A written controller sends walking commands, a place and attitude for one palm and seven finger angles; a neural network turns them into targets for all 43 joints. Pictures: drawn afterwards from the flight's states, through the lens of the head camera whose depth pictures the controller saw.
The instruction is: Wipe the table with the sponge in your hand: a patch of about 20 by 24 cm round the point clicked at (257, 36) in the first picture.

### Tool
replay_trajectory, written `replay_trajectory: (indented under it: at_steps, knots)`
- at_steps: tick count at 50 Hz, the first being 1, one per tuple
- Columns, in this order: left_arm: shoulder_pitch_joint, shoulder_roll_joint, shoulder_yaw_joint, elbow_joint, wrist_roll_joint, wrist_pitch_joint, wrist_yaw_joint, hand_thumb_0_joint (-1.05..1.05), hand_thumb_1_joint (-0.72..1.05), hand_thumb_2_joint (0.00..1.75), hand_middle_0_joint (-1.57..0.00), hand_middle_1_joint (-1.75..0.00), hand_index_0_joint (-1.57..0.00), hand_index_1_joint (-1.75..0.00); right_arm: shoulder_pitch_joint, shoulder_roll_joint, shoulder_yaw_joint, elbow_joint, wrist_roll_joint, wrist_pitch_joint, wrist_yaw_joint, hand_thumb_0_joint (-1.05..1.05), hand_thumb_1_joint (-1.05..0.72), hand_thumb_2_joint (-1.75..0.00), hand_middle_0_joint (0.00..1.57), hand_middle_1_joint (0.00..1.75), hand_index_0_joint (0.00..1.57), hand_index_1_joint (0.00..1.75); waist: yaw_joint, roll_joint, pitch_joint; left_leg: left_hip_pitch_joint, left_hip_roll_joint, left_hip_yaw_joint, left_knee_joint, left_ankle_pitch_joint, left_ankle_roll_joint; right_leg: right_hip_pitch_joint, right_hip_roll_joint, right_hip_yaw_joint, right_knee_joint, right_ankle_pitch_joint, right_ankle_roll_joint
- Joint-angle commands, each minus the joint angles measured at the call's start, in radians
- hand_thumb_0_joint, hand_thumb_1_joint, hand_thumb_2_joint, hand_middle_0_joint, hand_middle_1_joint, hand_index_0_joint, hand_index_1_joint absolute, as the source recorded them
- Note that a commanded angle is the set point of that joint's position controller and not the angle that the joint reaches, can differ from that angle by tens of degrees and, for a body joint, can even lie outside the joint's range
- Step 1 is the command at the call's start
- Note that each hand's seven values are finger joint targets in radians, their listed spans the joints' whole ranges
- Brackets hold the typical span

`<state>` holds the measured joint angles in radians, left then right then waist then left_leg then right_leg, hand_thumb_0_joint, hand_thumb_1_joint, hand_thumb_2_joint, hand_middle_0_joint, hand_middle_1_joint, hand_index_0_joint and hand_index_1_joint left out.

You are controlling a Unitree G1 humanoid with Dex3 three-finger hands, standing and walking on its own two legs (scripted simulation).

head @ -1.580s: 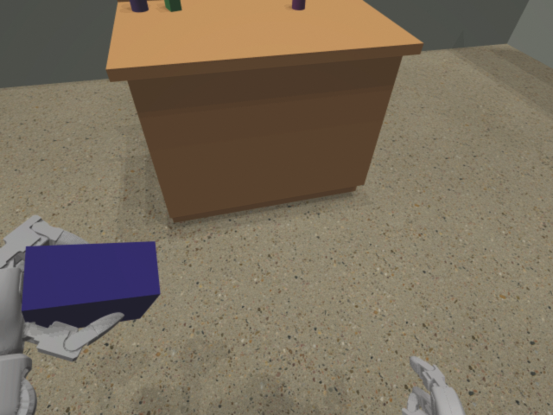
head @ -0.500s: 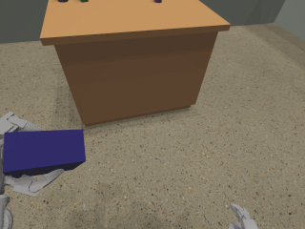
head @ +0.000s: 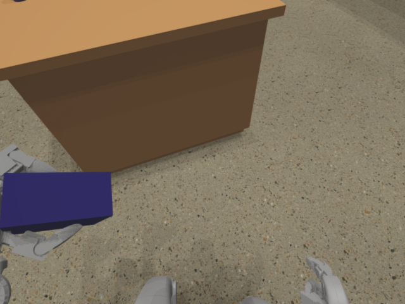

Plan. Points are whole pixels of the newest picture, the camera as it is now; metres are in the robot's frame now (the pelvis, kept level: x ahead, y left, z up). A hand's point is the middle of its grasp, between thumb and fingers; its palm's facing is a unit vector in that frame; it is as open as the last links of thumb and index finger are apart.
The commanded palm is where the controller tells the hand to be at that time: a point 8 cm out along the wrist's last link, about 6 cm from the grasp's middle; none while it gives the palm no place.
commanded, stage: walk to a spot facing it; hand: left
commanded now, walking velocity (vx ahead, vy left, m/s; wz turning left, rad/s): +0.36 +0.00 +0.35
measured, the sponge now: (72, 202) +0.24 +0.19 +0.15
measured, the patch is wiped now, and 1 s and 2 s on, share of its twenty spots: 0.00 0.00 0.00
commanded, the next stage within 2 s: turn to face it in 0.44 s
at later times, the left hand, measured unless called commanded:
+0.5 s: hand (39, 129) +0.34 +0.25 +0.20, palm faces +0.47 -0.76 -0.44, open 10.2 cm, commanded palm +0.27 +0.29 +0.19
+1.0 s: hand (89, 96) +0.43 +0.21 +0.18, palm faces +0.47 -0.77 -0.42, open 10.2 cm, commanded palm +0.36 +0.24 +0.19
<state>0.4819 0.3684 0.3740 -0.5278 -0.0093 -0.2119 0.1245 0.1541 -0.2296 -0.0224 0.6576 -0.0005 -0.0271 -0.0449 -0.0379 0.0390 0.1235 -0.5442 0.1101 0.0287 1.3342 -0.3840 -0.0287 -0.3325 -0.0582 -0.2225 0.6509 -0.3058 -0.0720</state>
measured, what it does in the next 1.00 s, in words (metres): walks ahead: left foot, then right foot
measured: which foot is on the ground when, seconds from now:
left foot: up 0.00-0.28, down 0.30-0.64, up 0.66-0.86, down 0.88-1.00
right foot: down 0.00-0.30, up 0.32-0.60, down 0.62-0.90, up 0.92-1.00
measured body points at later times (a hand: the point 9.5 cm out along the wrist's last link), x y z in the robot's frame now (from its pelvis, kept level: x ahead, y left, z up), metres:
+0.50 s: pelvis +0.15 +0.00 +0.01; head +0.18 +0.01 +0.45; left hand +0.31 +0.29 +0.22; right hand +0.35 -0.17 -0.08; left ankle +0.19 +0.13 -0.72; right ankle +0.17 -0.14 -0.67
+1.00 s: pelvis +0.23 -0.05 +0.01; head +0.25 -0.04 +0.46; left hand +0.40 +0.25 +0.21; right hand +0.45 -0.27 -0.05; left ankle +0.23 +0.06 -0.72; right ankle +0.21 -0.16 -0.70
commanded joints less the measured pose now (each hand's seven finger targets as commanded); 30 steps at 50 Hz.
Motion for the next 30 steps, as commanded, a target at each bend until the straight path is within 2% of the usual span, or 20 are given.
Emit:
replay_trajectory:
  at_steps: [1,3,7,9,10,12,13,14,15,16,17,18,20,21,23,24,27,28,29,30]
  knots:
    - [0.015,0.215,0.194,-0.249,-0.018,-0.082,0.046,0.00,0.10,1.30,-1.20,-1.60,-1.20,-1.60,-0.059,-0.062,-0.030,-0.173,0.000,-0.038,-0.011,0.00,-0.90,-0.90,0.20,0.30,0.20,0.30,0.018,-0.115,-0.228,-0.143,0.053,-0.005,-0.145,0.087,-0.010,0.239,-0.302,0.247,-0.338,0.286,-0.081]
    - [0.034,0.202,0.186,-0.214,-0.021,-0.074,0.051,0.00,0.10,1.30,-1.20,-1.60,-1.20,-1.60,-0.040,-0.060,-0.028,-0.189,-0.001,-0.037,-0.011,0.00,-0.90,-0.90,0.20,0.30,0.20,0.30,0.032,-0.130,-0.211,-0.075,0.039,0.055,-0.333,0.122,0.004,0.212,-0.277,0.185,-0.335,0.319,-0.067]
    - [0.021,0.175,0.148,-0.215,-0.019,-0.062,0.070,0.00,0.10,1.30,-1.20,-1.60,-1.20,-1.60,-0.027,-0.044,-0.027,-0.229,0.000,-0.056,-0.017,0.00,-0.90,-0.90,0.20,0.30,0.20,0.30,0.065,-0.181,-0.214,0.032,-0.013,0.154,-0.592,0.117,0.028,0.274,-0.278,0.158,-0.299,0.382,-0.065]
    - [-0.025,0.173,0.135,-0.206,-0.014,-0.056,0.079,0.00,0.10,1.30,-1.20,-1.60,-1.20,-1.60,-0.015,-0.046,-0.026,-0.231,-0.003,-0.062,-0.022,0.00,-0.90,-0.90,0.20,0.30,0.20,0.30,0.066,-0.195,-0.192,0.085,-0.034,0.184,-0.657,0.131,0.033,0.262,-0.274,0.145,-0.286,0.344,-0.058]
    - [-0.050,0.167,0.118,-0.206,-0.011,-0.053,0.080,0.00,0.10,1.30,-1.20,-1.60,-1.20,-1.60,-0.014,-0.048,-0.027,-0.232,-0.003,-0.063,-0.026,0.00,-0.90,-0.90,0.20,0.30,0.20,0.30,0.063,-0.178,-0.179,0.128,-0.047,0.192,-0.696,0.140,0.036,0.242,-0.269,0.145,-0.265,0.343,-0.051]
    - [-0.127,0.158,0.079,-0.238,-0.007,-0.052,0.082,0.00,0.10,1.30,-1.20,-1.60,-1.20,-1.60,0.010,-0.056,-0.031,-0.231,-0.003,-0.067,-0.033,0.00,-0.90,-0.90,0.20,0.30,0.20,0.30,0.026,-0.121,-0.216,0.319,-0.088,0.214,-0.809,0.197,0.047,0.190,-0.236,0.080,-0.073,0.396,-0.011]
    - [-0.163,0.169,0.080,-0.260,-0.005,-0.062,0.083,0.00,0.10,1.30,-1.20,-1.60,-1.20,-1.60,0.024,-0.068,-0.037,-0.232,-0.002,-0.073,-0.040,0.00,-0.90,-0.90,0.20,0.30,0.20,0.30,0.006,-0.033,-0.256,0.461,-0.067,0.156,-0.854,0.210,0.073,0.116,-0.204,0.049,0.119,0.401,0.024]
    - [-0.165,0.177,0.098,-0.272,-0.007,-0.073,0.085,0.00,0.10,1.30,-1.20,-1.60,-1.20,-1.60,0.015,-0.088,-0.039,-0.238,-0.003,-0.077,-0.037,0.00,-0.90,-0.90,0.20,0.30,0.20,0.30,0.012,0.173,-0.305,0.592,0.111,-0.157,-0.921,0.313,0.171,-0.042,-0.091,0.027,0.361,0.127,0.080]
    - [-0.190,0.176,0.097,-0.277,-0.011,-0.086,0.083,0.00,0.10,1.30,-1.20,-1.60,-1.20,-1.60,0.010,-0.082,-0.029,-0.245,0.001,-0.086,-0.023,0.00,-0.90,-0.90,0.20,0.30,0.20,0.30,0.027,0.288,-0.289,0.659,0.306,-0.514,-0.973,0.570,0.296,-0.239,0.015,0.104,0.563,-0.313,0.100]
    - [-0.179,0.242,0.120,-0.237,-0.005,-0.085,0.064,0.00,0.10,1.30,-1.20,-1.60,-1.20,-1.60,0.000,-0.079,-0.022,-0.227,-0.002,-0.092,-0.017,0.00,-0.90,-0.90,0.20,0.30,0.20,0.30,0.026,0.226,-0.276,0.612,0.343,-0.597,-0.988,0.489,0.329,-0.295,-0.008,0.209,0.651,-0.326,0.094]
    - [-0.182,0.258,0.151,-0.260,-0.001,-0.081,0.055,0.00,0.10,1.30,-1.20,-1.60,-1.20,-1.60,-0.023,-0.081,-0.035,-0.214,0.002,-0.088,-0.012,0.00,-0.90,-0.90,0.20,0.30,0.20,0.30,0.028,0.190,-0.266,0.545,0.353,-0.574,-0.995,0.358,0.346,-0.325,-0.051,0.257,0.675,-0.302,0.102]
    - [-0.163,0.246,0.159,-0.301,0.001,-0.083,0.049,0.00,0.10,1.30,-1.20,-1.60,-1.20,-1.60,-0.030,-0.075,-0.042,-0.211,0.009,-0.087,-0.006,0.00,-0.90,-0.90,0.20,0.30,0.20,0.30,0.034,0.180,-0.242,0.471,0.313,-0.481,-0.998,0.259,0.331,-0.323,-0.069,0.260,0.651,-0.263,0.104]
    - [-0.056,0.199,0.157,-0.354,-0.014,-0.088,0.045,0.00,0.10,1.30,-1.20,-1.60,-1.20,-1.60,-0.022,-0.064,-0.039,-0.208,0.011,-0.096,0.002,0.00,-0.90,-0.90,0.20,0.30,0.20,0.30,0.050,0.203,-0.236,0.339,0.227,-0.293,-1.015,0.158,0.265,-0.237,-0.073,0.208,0.516,-0.176,0.109]
    - [-0.024,0.195,0.164,-0.369,-0.019,-0.092,0.046,0.00,0.10,1.30,-1.20,-1.60,-1.20,-1.60,-0.022,-0.070,-0.040,-0.212,0.010,-0.106,0.005,0.00,-0.90,-0.90,0.20,0.30,0.20,0.30,0.054,0.220,-0.250,0.296,0.189,-0.224,-1.018,0.152,0.235,-0.166,-0.064,0.172,0.428,-0.138,0.112]
    - [0.017,0.145,0.138,-0.328,-0.031,-0.089,0.043,0.00,0.10,1.30,-1.20,-1.60,-1.20,-1.60,-0.011,-0.066,-0.032,-0.204,0.009,-0.118,0.004,0.00,-0.90,-0.90,0.20,0.30,0.20,0.30,0.046,0.244,-0.243,0.221,0.157,-0.152,-1.037,0.116,0.205,-0.047,-0.033,0.110,0.278,-0.109,0.122]
    - [0.009,0.134,0.131,-0.298,-0.034,-0.086,0.044,0.00,0.10,1.30,-1.20,-1.60,-1.20,-1.60,-0.003,-0.066,-0.030,-0.200,0.011,-0.123,0.001,0.00,-0.90,-0.90,0.20,0.30,0.20,0.30,0.040,0.240,-0.233,0.211,0.155,-0.142,-1.040,0.085,0.200,-0.017,-0.019,0.089,0.215,-0.106,0.129]
    - [-0.044,0.114,0.103,-0.193,-0.031,-0.065,0.042,0.00,0.10,1.30,-1.20,-1.60,-1.20,-1.60,0.006,-0.074,-0.029,-0.190,0.014,-0.123,-0.022,0.00,-0.90,-0.90,0.20,0.30,0.20,0.30,0.038,0.179,-0.208,0.216,0.142,-0.127,-0.982,0.026,0.177,0.060,0.029,0.039,0.038,-0.102,0.145]
    - [-0.063,0.105,0.090,-0.161,-0.027,-0.056,0.043,0.00,0.10,1.30,-1.20,-1.60,-1.20,-1.60,0.016,-0.074,-0.027,-0.182,0.016,-0.118,-0.027,0.00,-0.90,-0.90,0.20,0.30,0.20,0.30,0.040,0.154,-0.217,0.231,0.125,-0.096,-0.927,0.035,0.157,0.099,0.047,0.024,-0.040,-0.084,0.143]
    - [-0.098,0.101,0.071,-0.136,-0.022,-0.046,0.043,0.00,0.10,1.30,-1.20,-1.60,-1.20,-1.60,0.012,-0.072,-0.024,-0.181,0.020,-0.112,-0.031,0.00,-0.90,-0.90,0.20,0.30,0.20,0.30,0.042,0.116,-0.221,0.226,0.103,-0.062,-0.860,0.025,0.131,0.141,0.048,0.027,-0.127,-0.045,0.136]
    - [-0.149,0.108,0.060,-0.124,-0.013,-0.041,0.044,0.00,0.10,1.30,-1.20,-1.60,-1.20,-1.60,0.015,-0.063,-0.020,-0.178,0.019,-0.107,-0.033,0.00,-0.90,-0.90,0.20,0.30,0.20,0.30,0.034,0.032,-0.214,0.208,0.058,-0.008,-0.756,0.000,0.097,0.161,0.001,0.092,-0.224,-0.019,0.111]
